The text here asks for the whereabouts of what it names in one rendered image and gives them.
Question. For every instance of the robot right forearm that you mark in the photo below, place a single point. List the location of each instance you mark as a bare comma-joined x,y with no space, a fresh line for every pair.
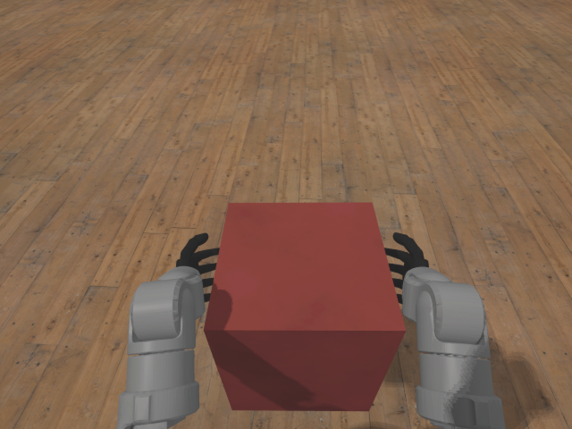
455,390

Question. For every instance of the robot left hand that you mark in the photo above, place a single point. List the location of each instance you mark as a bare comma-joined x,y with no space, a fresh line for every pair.
191,259

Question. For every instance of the robot right hand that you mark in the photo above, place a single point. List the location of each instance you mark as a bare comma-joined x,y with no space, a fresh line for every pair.
412,259

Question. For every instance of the carton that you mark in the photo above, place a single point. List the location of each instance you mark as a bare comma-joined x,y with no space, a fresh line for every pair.
303,313

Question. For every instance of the robot left forearm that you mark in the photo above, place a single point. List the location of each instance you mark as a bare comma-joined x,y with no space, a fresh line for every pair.
160,388

